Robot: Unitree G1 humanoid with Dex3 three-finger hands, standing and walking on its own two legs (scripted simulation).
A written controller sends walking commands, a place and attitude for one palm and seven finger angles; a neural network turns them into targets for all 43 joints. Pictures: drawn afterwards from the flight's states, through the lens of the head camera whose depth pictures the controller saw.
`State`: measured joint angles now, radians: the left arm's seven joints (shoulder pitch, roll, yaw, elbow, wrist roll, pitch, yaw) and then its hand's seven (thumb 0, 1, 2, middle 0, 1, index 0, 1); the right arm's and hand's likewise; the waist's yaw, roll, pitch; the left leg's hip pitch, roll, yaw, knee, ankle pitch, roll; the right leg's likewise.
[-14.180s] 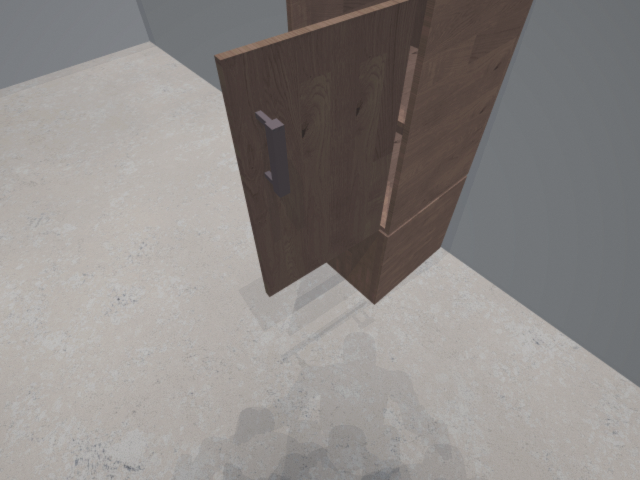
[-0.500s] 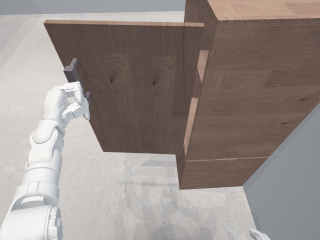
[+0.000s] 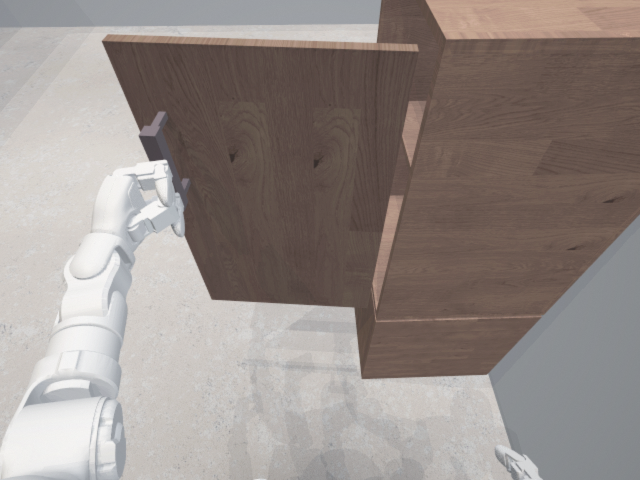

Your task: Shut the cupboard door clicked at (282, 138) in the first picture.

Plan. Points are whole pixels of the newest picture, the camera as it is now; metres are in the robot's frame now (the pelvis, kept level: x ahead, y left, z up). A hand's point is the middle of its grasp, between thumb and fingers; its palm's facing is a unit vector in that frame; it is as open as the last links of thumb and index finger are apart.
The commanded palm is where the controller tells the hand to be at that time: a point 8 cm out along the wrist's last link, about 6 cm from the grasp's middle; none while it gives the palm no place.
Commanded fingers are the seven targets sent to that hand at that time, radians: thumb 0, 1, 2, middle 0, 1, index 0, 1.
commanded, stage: push the door shut along its arc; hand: left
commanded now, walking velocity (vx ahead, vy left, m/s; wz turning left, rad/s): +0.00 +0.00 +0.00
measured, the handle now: (170, 162) +0.51 +0.22 +0.11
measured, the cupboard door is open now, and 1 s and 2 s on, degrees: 85 72 60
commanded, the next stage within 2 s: pull the fist back off the door in 1.96 s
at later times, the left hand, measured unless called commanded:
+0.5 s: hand (188, 183) +0.46 +0.18 +0.13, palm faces -0.15 -0.99 -0.02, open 3.1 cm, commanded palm +0.46 +0.22 +0.12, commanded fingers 0.00 0.90 0.90 -1.30 -1.50 -1.30 -1.50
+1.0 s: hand (217, 153) +0.51 +0.15 +0.13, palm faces -0.27 -0.96 +0.00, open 3.1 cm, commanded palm +0.54 +0.18 +0.12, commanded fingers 0.00 0.90 0.90 -1.30 -1.50 -1.30 -1.50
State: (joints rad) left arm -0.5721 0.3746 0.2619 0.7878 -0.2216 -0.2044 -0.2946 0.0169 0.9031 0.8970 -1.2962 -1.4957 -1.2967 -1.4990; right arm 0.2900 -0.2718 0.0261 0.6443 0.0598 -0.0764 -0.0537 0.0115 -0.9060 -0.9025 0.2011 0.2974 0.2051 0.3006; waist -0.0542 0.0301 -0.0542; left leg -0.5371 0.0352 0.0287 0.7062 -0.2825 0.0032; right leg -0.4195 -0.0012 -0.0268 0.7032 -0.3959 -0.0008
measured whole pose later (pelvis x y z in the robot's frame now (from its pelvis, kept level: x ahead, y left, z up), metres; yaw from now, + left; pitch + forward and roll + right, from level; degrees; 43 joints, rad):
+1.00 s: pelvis -0.02 +0.01 -0.03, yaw +0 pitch +18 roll -3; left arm -1.22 0.59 0.23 1.32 -0.14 -0.21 -0.45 0.02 0.90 0.90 -1.30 -1.50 -1.29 -1.50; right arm 0.37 -0.31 0.04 0.74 0.02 -0.14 -0.06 0.01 -0.91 -0.90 0.20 0.30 0.21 0.30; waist -0.20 0.04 -0.05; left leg -0.91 0.05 0.00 0.91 -0.31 0.02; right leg -0.77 0.01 -0.05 0.88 -0.42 0.01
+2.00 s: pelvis -0.01 +0.02 -0.05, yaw -2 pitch +25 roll -5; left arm -1.49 0.63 0.16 1.39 -0.07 -0.13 -0.47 -0.02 1.01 1.02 -1.29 -1.50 -1.29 -1.50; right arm 0.38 -0.28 0.05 0.76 -0.02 -0.11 -0.06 0.00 -0.90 -0.90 0.20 0.30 0.21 0.30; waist -0.28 0.05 -0.06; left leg -1.09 0.06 -0.02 1.04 -0.38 0.02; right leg -0.93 0.03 -0.06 0.97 -0.47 0.01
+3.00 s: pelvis +0.02 +0.00 -0.01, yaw -1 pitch +15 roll -1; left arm -0.96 0.26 0.25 1.12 -0.08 -0.28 -0.01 0.02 0.90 0.90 -1.30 -1.50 -1.30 -1.50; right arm 0.34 -0.27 -0.02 0.67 -0.01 -0.02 0.04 0.01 -0.91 -0.90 0.20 0.30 0.20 0.30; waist -0.13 0.05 -0.10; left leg -0.71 0.05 0.02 0.80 -0.34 0.00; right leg -0.58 0.02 -0.03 0.77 -0.44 -0.01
